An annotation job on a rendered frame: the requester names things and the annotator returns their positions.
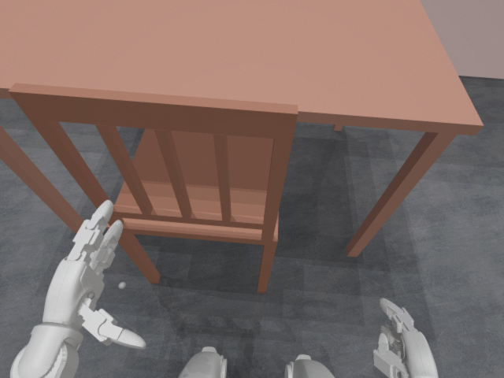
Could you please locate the chair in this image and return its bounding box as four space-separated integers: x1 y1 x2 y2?
8 83 298 293

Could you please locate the table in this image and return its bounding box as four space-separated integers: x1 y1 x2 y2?
0 0 484 257

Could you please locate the robot left thigh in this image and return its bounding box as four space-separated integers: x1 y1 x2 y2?
178 351 227 378

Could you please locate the robot thigh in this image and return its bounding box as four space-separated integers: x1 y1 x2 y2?
178 351 227 378
284 359 335 378

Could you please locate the robot right thigh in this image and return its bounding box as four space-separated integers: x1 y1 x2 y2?
284 359 335 378

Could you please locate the right robot hand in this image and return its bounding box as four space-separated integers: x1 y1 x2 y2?
373 298 439 378

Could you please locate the robot left forearm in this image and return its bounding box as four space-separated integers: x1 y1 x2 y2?
10 323 83 378

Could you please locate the left robot hand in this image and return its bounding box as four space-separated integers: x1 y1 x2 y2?
43 200 146 350

